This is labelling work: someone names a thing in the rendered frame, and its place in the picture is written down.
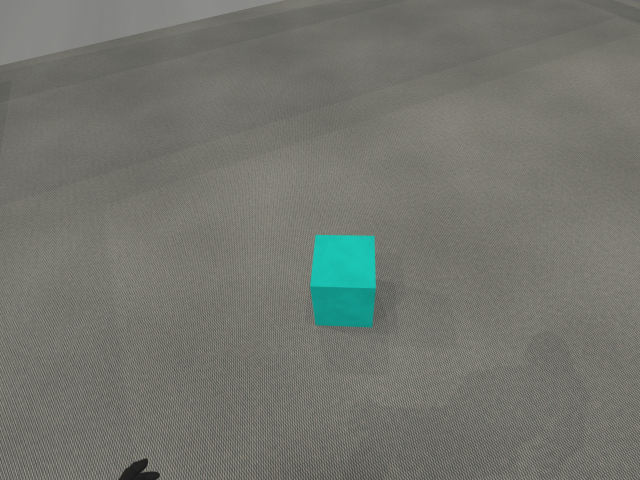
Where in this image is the carton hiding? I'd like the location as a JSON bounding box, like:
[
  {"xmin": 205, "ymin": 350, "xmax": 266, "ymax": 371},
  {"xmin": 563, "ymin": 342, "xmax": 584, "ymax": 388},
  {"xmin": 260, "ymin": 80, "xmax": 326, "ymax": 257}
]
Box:
[{"xmin": 310, "ymin": 235, "xmax": 376, "ymax": 327}]

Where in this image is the robot left hand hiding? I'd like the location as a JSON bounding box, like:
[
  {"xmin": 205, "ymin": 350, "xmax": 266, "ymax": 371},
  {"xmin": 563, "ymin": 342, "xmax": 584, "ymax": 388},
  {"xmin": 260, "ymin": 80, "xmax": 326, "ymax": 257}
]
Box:
[{"xmin": 119, "ymin": 458, "xmax": 160, "ymax": 480}]

